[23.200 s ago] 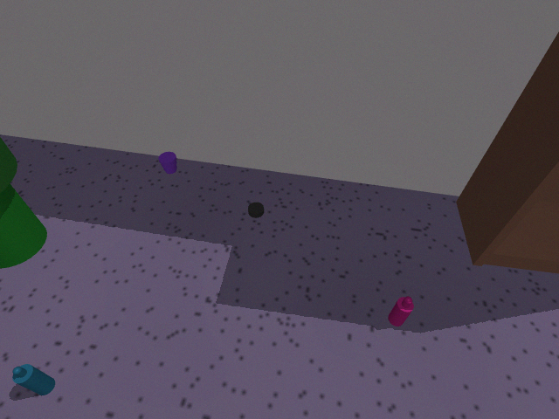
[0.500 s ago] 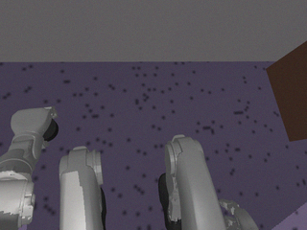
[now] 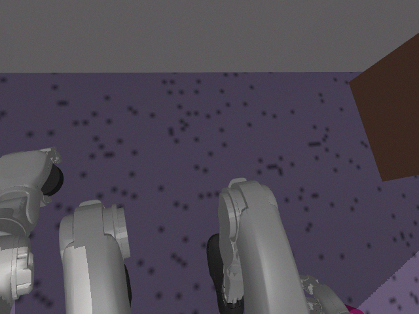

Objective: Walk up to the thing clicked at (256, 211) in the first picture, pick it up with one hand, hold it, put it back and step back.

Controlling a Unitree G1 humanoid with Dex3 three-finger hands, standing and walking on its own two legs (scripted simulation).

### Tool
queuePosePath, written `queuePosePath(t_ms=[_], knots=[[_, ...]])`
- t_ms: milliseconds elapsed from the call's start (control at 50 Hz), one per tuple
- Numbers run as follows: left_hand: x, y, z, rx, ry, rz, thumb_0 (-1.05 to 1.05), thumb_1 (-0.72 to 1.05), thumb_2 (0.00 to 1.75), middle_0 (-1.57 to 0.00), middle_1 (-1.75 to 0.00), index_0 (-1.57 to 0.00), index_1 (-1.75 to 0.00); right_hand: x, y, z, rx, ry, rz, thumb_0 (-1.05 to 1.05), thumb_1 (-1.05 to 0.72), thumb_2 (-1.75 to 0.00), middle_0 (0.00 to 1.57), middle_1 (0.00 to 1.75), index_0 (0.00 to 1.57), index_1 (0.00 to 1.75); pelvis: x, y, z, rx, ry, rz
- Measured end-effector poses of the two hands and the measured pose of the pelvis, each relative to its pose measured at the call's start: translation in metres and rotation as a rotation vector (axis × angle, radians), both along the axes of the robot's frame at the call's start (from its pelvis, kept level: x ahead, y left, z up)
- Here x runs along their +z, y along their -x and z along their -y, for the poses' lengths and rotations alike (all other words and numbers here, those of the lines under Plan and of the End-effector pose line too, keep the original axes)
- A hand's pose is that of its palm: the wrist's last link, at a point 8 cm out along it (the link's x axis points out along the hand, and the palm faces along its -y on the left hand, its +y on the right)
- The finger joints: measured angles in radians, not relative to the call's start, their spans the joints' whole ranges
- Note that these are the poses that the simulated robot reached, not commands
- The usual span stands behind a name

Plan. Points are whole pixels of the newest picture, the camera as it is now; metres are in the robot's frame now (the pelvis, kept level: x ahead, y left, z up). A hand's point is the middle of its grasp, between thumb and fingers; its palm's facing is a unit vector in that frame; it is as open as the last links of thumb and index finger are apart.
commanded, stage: rest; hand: left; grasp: from above
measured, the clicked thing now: (42, 179) +0.40 +0.27 -0.23
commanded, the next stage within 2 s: open in 1.36 s
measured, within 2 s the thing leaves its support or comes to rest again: rests again in 1.42 s
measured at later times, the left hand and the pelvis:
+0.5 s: hand (50, 187) +0.38 +0.26 -0.24, palm faces -0.45 -0.11 -0.89, open 9.3 cm; pelvis +0.01 +0.01 -0.02, yaw -3 degrees
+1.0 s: hand (47, 191) +0.38 +0.27 -0.25, palm faces -0.48 -0.13 -0.87, open 9.3 cm; pelvis +0.00 +0.01 -0.02, yaw -4 degrees
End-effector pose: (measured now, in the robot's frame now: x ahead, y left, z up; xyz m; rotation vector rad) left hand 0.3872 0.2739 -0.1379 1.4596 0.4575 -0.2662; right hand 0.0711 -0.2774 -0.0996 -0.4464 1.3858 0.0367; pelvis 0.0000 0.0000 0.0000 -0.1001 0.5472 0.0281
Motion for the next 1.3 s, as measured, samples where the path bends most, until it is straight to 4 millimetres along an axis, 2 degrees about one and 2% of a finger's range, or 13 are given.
queuePosePath(t_ms=[240, 500, 620, 720, 900, 1060, 1200, 1300], knots=[[-0.022, 0.0, 0.0, 0.012, 0.022, -0.033, 0.01, 0.11, 0.41, -0.71, -0.5, -0.74, -0.49, -0.008, 0.01, -0.008, 0.059, -0.038, -0.053, 0.0, -0.91, -0.9, 0.2, 0.3, 0.2, 0.3, -0.011, -0.003, -0.002, -0.01, 0.017, 0.022], [-0.044, -0.001, 0.009, -0.041, 0.025, -0.005, 0.01, 0.13, 0.33, -0.75, -0.46, -0.79, -0.44, -0.004, 0.017, -0.012, 0.125, -0.056, -0.093, 0.0, -0.91, -0.9, 0.2, 0.3, 0.2, 0.3, -0.018, -0.005, -0.006, -0.023, 0.045, 0.04], [-0.048, -0.002, 0.011, -0.027, 0.023, 0.015, 0.01, 0.12, 0.34, -0.75, -0.45, -0.79, -0.43, 0.0, 0.012, -0.015, 0.151, -0.073, -0.088, 0.0, -0.91, -0.9, 0.2, 0.3, 0.2, 0.3, -0.018, -0.006, -0.008, -0.024, 0.054, 0.041], [-0.05, -0.007, 0.006, 0.011, 0.016, 0.02, 0.01, 0.12, 0.34, -0.75, -0.45, -0.79, -0.43, 0.002, 0.009, -0.015, 0.164, -0.079, -0.074, 0.0, -0.91, -0.9, 0.2, 0.3, 0.2, 0.3, -0.019, -0.005, -0.009, -0.026, 0.063, 0.052], [-0.055, 0.001, -0.005, 0.026, 0.023, -0.036, 0.01, 0.11, 0.38, -0.74, -0.47, -0.78, -0.46, 0.004, 0.018, -0.017, 0.162, -0.094, -0.088, 0.0, -0.91, -0.9, 0.2, 0.3, 0.2, 0.3, -0.02, -0.005, -0.011, -0.029, 0.074, 0.064], [-0.059, 0.005, 0.003, -0.052, 0.037, -0.013, 0.01, 0.12, 0.37, -0.72, -0.48, -0.76, -0.46, 0.008, 0.024, -0.02, 0.174, -0.102, -0.112, 0.0, -0.91, -0.9, 0.2, 0.3, 0.2, 0.3, -0.019, -0.004, -0.012, -0.034, 0.082, 0.08], [-0.062, 0.001, 0.013, -0.058, 0.019, 0.031, 0.01, 0.15, 0.32, -0.72, -0.47, -0.77, -0.45, 0.021, 0.015, -0.016, 0.194, -0.092, -0.066, 0.0, -0.91, -0.9, 0.2, 0.3, 0.2, 0.3, -0.015, -0.001, -0.013, -0.04, 0.094, 0.088], [-0.063, -0.006, 0.011, 0.003, 0.01, 0.037, 0.01, 0.17, 0.3, -0.72, -0.46, -0.76, -0.43, 0.029, 0.007, -0.011, 0.212, -0.075, -0.028, 0.0, -0.91, -0.9, 0.2, 0.3, 0.2, 0.3, -0.014, 0.001, -0.014, -0.043, 0.1, 0.093]])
